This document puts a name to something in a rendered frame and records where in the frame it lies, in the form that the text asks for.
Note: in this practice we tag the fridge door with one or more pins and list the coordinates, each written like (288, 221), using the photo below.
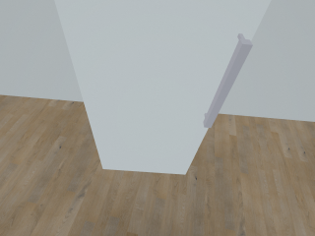
(148, 71)

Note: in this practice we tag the handle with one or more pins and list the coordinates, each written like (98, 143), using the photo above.
(234, 66)

